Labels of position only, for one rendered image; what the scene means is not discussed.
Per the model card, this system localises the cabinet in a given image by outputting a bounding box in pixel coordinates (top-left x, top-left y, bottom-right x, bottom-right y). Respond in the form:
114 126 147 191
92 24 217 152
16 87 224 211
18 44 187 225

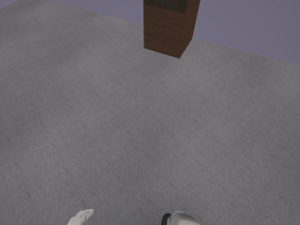
143 0 201 58

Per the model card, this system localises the robot right foot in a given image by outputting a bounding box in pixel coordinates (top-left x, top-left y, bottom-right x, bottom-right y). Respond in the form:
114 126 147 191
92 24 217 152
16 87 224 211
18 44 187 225
161 213 172 225

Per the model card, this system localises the drawer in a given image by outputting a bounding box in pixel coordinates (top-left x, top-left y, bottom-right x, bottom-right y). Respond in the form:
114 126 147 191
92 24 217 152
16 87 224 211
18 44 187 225
145 0 188 14

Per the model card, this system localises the robot left hand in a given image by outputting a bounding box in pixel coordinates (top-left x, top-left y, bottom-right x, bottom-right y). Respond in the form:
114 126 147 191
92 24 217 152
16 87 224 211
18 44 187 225
67 209 94 225

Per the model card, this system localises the right robot thigh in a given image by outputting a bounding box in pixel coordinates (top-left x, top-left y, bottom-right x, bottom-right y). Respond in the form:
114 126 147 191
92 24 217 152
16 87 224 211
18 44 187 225
167 213 201 225

